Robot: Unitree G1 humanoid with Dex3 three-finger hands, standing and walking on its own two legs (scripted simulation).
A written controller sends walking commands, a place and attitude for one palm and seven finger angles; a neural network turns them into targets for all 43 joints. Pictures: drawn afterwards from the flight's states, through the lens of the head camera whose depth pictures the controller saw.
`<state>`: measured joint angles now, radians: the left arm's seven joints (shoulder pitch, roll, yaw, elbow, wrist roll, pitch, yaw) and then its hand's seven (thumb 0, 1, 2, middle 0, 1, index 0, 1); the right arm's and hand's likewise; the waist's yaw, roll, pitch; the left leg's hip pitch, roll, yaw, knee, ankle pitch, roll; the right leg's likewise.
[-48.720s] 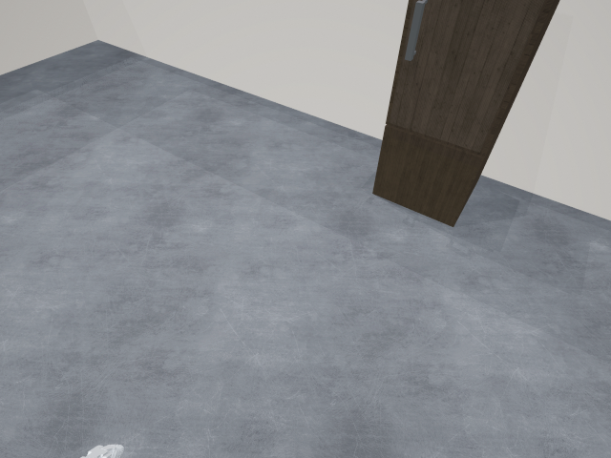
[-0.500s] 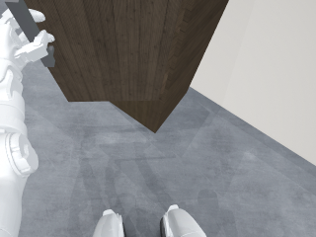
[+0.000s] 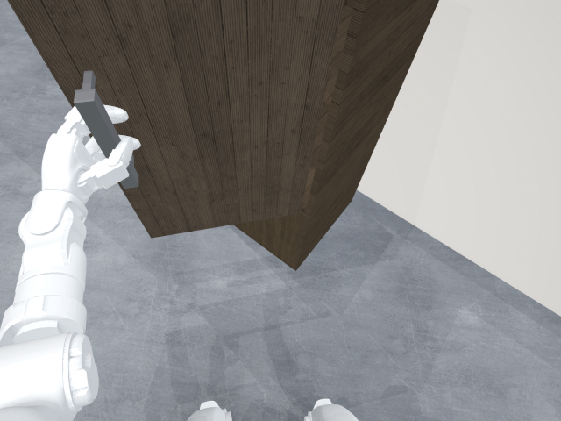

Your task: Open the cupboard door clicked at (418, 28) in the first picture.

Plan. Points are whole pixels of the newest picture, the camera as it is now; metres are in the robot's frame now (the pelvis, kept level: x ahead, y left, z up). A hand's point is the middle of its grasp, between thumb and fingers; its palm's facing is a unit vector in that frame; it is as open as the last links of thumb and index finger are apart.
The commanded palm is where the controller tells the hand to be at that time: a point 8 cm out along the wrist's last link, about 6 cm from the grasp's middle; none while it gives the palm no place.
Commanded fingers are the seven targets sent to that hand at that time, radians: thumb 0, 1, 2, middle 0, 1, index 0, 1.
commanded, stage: pull the door open along its arc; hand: left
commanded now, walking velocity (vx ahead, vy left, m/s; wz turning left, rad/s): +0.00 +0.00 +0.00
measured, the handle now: (112, 135) +0.52 +0.22 +0.08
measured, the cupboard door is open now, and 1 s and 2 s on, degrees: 50 65 89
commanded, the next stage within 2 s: open thumb and fingers to let go in 1.54 s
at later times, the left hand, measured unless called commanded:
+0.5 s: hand (155, 205) +0.39 +0.14 +0.09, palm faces +0.42 -0.91 -0.02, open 6.0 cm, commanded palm +0.35 +0.18 +0.08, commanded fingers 0.00 0.90 0.90 -0.40 -1.35 -0.40 -1.35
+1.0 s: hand (152, 203) +0.39 +0.14 +0.08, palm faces +0.40 -0.92 +0.01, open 6.0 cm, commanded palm +0.33 +0.18 +0.08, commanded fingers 0.00 0.90 0.90 -0.40 -1.35 -0.40 -1.35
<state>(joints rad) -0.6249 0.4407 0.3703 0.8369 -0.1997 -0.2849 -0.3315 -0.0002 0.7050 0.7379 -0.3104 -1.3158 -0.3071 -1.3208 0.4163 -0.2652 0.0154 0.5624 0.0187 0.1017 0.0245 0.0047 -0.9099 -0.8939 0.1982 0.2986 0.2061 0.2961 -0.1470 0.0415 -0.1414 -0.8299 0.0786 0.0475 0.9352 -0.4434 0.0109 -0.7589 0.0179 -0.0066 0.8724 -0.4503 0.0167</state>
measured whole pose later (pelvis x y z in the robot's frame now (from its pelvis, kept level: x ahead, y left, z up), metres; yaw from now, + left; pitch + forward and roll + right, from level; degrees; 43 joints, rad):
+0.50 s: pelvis -0.02 -0.03 +0.00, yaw +5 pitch +13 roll -1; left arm -0.50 0.07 0.16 0.70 -0.02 -0.32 0.36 -0.01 0.71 0.83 -0.34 -1.34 -0.31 -1.32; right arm 0.24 -0.19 0.01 0.65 -0.06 0.01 0.01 0.00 -0.91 -0.89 0.20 0.30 0.21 0.30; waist -0.04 0.04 -0.14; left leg -0.74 0.05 -0.02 0.92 -0.40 -0.03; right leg -0.66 -0.01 -0.07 0.91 -0.47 -0.02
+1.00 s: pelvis -0.04 -0.03 +0.01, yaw +3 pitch +13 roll +0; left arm -0.56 0.13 0.24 0.85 -0.04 -0.44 0.31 -0.01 0.70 0.83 -0.36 -1.35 -0.33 -1.32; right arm 0.34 -0.24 -0.03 0.71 -0.05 0.00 0.00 0.01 -0.91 -0.89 0.20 0.30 0.20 0.30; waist -0.08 0.03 -0.13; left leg -0.74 0.06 0.01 0.87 -0.36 -0.02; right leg -0.69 0.00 -0.04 0.87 -0.42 -0.02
